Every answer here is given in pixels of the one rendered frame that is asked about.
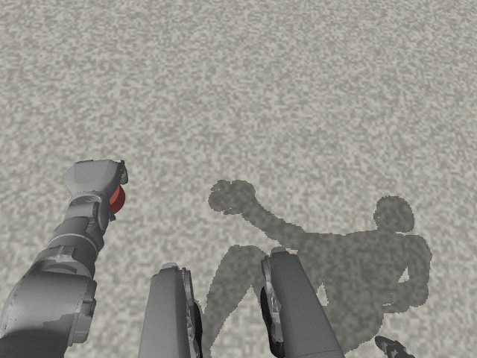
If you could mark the right robot foot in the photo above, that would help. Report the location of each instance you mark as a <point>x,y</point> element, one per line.
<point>277,348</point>

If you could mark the tin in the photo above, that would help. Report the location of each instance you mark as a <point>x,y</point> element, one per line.
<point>117,200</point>

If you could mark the left robot arm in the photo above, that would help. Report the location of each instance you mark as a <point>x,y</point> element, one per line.
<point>52,305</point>

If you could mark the right robot hand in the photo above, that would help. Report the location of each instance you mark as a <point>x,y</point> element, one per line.
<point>391,348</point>

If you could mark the left robot hand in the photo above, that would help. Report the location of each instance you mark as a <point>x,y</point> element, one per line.
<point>103,176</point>

